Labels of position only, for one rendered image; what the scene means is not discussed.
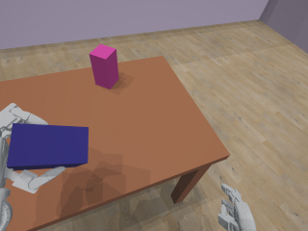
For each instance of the robot right hand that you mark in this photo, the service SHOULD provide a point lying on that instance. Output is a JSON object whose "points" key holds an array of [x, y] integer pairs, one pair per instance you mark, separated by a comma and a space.
{"points": [[240, 216]]}

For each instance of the sponge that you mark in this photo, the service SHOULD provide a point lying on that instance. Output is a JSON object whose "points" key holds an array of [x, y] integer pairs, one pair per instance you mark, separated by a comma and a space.
{"points": [[41, 146]]}

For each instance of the robot left forearm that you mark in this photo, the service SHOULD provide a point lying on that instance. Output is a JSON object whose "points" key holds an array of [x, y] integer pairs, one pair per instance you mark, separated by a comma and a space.
{"points": [[6, 209]]}

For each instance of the table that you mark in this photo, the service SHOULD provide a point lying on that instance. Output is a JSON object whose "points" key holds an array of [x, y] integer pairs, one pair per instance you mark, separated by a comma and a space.
{"points": [[144, 131]]}

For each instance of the robot left hand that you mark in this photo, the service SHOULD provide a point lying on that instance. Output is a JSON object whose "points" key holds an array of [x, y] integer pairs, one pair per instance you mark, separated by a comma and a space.
{"points": [[25, 180]]}

